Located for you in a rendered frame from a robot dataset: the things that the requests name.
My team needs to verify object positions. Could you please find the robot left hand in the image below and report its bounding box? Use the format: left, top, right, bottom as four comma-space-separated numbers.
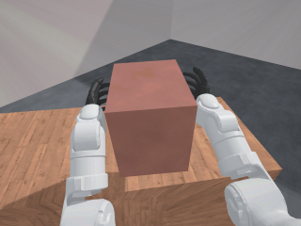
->
85, 77, 110, 111

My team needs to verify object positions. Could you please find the carton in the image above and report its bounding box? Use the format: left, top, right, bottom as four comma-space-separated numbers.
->
104, 59, 198, 178

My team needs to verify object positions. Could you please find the robot right hand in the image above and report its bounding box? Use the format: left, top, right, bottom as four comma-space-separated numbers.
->
182, 67, 211, 101

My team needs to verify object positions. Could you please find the robot right forearm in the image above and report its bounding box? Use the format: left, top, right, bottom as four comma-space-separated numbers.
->
196, 93, 288, 212

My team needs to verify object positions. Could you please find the pedestal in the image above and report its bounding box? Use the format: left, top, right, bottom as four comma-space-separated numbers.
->
0, 97, 282, 226

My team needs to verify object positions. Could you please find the robot left forearm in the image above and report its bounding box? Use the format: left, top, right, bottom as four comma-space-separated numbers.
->
59, 104, 108, 226

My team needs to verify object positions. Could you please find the robot left upper arm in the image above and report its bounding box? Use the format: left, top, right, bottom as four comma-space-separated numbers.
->
60, 199, 116, 226

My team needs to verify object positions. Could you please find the robot right upper arm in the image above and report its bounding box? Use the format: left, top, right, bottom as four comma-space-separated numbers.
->
224, 175, 301, 226

